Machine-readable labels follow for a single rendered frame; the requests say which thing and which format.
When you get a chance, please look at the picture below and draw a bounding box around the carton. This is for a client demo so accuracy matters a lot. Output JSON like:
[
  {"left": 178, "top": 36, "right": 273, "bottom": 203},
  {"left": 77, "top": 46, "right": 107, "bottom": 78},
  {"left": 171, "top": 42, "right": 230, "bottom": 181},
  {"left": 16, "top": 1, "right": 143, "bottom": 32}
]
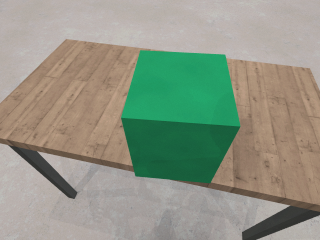
[{"left": 121, "top": 50, "right": 241, "bottom": 183}]

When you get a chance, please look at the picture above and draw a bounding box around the table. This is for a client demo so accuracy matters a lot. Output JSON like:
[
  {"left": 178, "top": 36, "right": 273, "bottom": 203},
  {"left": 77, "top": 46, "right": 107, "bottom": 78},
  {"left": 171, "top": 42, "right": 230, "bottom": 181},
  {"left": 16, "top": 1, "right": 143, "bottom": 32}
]
[{"left": 0, "top": 39, "right": 320, "bottom": 240}]

